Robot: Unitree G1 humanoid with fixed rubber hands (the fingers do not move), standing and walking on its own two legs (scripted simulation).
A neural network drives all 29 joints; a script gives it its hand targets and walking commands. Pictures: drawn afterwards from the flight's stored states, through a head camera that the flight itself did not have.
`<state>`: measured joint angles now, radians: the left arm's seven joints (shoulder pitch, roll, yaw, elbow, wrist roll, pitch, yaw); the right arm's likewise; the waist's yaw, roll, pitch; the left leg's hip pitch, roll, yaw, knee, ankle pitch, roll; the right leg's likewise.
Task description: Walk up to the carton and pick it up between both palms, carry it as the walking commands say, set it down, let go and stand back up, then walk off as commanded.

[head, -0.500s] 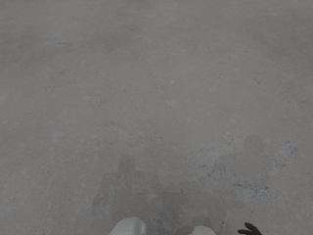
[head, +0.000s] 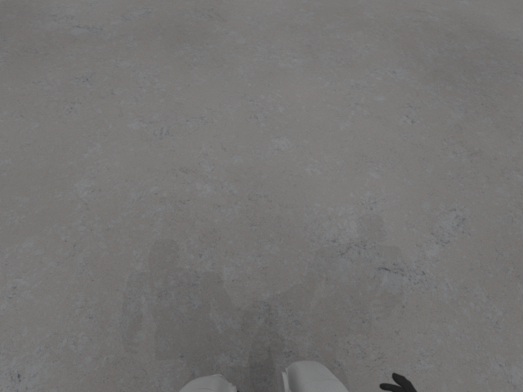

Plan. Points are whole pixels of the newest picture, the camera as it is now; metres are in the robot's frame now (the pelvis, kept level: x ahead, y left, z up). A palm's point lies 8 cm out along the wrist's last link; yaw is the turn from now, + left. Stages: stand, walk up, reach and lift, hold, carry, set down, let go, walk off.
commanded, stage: stand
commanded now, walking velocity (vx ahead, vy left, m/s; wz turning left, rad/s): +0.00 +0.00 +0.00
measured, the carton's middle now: out of the picture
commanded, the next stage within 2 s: none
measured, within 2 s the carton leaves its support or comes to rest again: neither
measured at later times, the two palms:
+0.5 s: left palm out of the picture -0.03 +0.24 -0.13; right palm out of the picture -0.01 -0.25 -0.13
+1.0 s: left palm out of the picture -0.06 +0.23 -0.13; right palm out of the picture -0.02 -0.25 -0.11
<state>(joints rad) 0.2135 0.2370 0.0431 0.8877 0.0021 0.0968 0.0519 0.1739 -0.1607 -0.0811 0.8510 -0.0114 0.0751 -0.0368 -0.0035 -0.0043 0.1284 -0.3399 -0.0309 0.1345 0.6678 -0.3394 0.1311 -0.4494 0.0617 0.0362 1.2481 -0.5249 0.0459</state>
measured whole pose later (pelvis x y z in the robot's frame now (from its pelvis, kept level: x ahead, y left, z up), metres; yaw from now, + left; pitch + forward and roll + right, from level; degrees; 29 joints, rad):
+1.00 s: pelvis -0.11 -0.02 +0.01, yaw +0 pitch -2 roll -1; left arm 0.24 0.22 0.04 0.89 0.00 0.04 0.02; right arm 0.18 -0.13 -0.08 0.85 -0.01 0.02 -0.02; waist 0.00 -0.01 0.11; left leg -0.21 -0.02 0.11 0.59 -0.35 0.09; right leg -0.25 0.00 0.03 0.63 -0.44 0.01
